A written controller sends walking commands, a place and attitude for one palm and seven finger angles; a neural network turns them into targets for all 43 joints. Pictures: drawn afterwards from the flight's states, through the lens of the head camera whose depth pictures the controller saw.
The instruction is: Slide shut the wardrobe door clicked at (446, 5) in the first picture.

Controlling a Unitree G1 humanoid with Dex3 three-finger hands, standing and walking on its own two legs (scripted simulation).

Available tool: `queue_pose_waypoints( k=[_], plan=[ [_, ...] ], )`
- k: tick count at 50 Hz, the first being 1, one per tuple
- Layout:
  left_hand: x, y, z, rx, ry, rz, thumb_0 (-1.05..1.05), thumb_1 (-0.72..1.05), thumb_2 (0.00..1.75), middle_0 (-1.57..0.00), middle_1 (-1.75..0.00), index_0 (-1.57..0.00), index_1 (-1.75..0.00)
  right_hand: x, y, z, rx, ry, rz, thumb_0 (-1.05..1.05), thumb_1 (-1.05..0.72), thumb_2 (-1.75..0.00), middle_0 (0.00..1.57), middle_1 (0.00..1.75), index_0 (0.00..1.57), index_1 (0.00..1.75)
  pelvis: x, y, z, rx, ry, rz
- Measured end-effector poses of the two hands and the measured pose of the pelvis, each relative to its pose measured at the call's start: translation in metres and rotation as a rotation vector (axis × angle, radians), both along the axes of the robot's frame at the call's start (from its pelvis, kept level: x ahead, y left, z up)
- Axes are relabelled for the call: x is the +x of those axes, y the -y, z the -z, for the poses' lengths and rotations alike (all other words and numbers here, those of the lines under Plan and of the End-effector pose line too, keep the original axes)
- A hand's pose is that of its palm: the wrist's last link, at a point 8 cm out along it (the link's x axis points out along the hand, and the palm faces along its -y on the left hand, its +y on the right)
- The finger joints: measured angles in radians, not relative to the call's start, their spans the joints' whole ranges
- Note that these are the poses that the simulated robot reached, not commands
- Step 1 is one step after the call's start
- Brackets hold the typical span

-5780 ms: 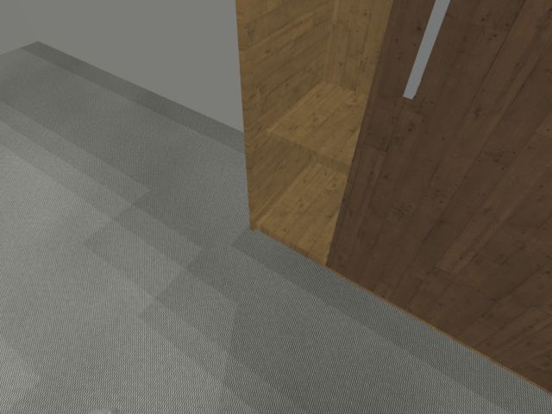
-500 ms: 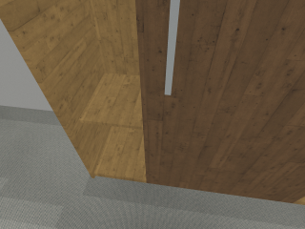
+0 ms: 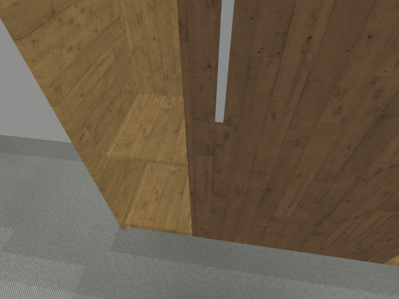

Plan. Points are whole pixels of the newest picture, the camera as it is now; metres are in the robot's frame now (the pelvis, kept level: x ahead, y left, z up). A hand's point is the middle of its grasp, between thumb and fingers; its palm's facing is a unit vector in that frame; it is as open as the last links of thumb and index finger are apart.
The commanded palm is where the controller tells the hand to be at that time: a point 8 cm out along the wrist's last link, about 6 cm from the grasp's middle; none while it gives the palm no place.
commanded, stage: look again from close up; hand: right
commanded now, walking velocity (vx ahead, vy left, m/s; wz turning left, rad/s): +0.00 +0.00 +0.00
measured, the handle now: (224, 58) +0.50 -0.02 +0.25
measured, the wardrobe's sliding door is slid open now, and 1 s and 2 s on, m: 0.37 0.37 0.37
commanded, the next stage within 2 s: shuffle to correct the standing spot in 0.68 s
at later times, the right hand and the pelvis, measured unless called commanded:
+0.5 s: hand out of the picture -0.01 -0.15 -0.18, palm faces +0.01 +0.99 -0.17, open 7.4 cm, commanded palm none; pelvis +0.00 +0.01 +0.00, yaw +0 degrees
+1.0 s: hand out of the picture +0.00 -0.14 -0.18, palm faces +0.02 +0.98 -0.18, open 7.4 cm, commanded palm none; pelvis +0.01 +0.03 +0.00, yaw -1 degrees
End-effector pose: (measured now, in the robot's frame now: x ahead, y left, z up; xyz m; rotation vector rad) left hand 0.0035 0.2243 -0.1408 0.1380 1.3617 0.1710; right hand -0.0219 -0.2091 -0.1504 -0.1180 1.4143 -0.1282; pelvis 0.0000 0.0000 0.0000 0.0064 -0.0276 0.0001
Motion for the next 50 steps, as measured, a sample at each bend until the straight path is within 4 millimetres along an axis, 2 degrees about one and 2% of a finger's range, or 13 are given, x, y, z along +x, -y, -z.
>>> queue_pose_waypoints(
  k=[20, 41, 50],
  plan=[
    [-0.015, 0.001, 0.004, -0.024, -0.029, -0.022, 0.0, 0.91, 0.89, -0.2, -0.3, -0.2, -0.3, 0.003, -0.005, -0.003, -0.013, 0.001, -0.007, 0.0, -0.91, -0.9, 0.2, 0.3, 0.19, 0.3, -0.001, -0.006, -0.001, -0.004, 0.001, -0.007],
    [-0.009, -0.015, 0.003, -0.015, -0.029, -0.019, 0.0, 0.91, 0.89, -0.2, -0.3, -0.2, -0.3, 0.008, -0.01, -0.006, -0.024, -0.002, -0.012, 0.0, -0.91, -0.9, 0.2, 0.3, 0.19, 0.3, 0.003, -0.016, -0.002, -0.006, -0.007, -0.01],
    [-0.003, -0.021, 0.005, -0.02, -0.048, -0.018, 0.0, 0.91, 0.89, -0.2, -0.3, -0.2, -0.3, 0.013, -0.019, -0.004, -0.023, -0.015, 0.004, 0.0, -0.91, -0.9, 0.2, 0.3, 0.19, 0.3, 0.014, -0.028, -0.001, -0.017, -0.02, 0.013]
  ],
)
